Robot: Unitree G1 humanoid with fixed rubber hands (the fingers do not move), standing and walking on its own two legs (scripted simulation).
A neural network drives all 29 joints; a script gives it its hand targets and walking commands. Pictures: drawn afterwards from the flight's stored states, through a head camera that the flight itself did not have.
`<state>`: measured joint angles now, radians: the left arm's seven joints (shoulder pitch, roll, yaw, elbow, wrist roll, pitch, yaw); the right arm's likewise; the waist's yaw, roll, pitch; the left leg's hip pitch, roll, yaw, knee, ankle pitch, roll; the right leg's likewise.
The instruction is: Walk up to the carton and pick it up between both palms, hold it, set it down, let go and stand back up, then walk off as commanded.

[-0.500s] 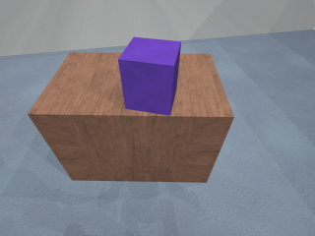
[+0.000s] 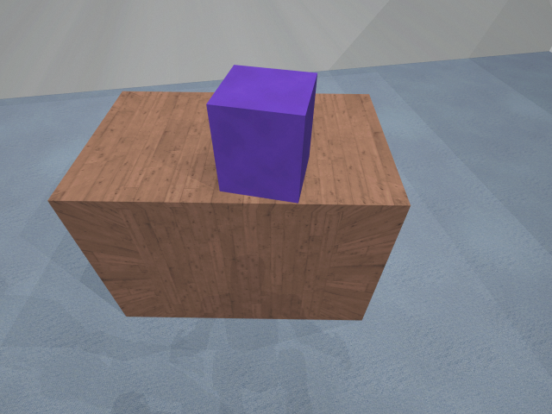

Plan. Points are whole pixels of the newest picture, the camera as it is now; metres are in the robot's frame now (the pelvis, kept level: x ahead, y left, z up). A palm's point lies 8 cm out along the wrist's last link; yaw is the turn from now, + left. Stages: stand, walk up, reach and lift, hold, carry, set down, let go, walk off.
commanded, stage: stand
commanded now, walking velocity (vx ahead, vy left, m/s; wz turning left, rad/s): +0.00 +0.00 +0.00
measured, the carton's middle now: (266, 134) +0.78 +0.03 -0.01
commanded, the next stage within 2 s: none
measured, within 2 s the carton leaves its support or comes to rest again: neither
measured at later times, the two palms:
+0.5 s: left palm out of the picture +0.08 +0.30 -0.10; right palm out of the picture +0.08 -0.30 -0.11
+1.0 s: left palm out of the picture +0.08 +0.30 -0.10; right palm out of the picture +0.08 -0.30 -0.11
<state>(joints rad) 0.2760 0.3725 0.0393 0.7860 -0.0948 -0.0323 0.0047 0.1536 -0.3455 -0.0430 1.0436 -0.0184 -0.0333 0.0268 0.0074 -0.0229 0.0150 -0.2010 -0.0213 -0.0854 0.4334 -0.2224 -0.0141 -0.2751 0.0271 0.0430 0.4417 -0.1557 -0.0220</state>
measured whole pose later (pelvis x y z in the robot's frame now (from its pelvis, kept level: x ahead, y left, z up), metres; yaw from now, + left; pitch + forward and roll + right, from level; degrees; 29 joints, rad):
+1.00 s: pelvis +0.00 +0.00 +0.00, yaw +0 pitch -1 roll +1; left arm 0.28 0.37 0.04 0.79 -0.09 -0.03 0.01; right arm 0.15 -0.35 -0.04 1.04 -0.02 -0.03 0.03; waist 0.01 -0.02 0.01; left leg -0.20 -0.02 -0.09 0.44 -0.23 -0.01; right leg -0.27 0.03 0.04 0.44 -0.16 -0.02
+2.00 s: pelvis +0.00 +0.00 +0.00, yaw +0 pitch -1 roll +1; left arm 0.28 0.37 0.04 0.80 -0.09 -0.03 0.01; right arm 0.15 -0.35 -0.04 1.05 -0.02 -0.03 0.03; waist 0.00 -0.02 0.01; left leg -0.19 -0.02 -0.09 0.43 -0.22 -0.01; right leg -0.26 0.03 0.04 0.44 -0.16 -0.02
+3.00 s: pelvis +0.00 +0.00 +0.00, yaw +0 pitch -1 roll +1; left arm 0.28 0.37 0.04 0.81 -0.09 -0.03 0.01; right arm 0.15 -0.35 -0.04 1.05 -0.02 -0.03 0.03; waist 0.00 -0.01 0.01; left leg -0.18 -0.02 -0.09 0.42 -0.22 -0.01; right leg -0.26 0.03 0.04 0.44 -0.16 -0.02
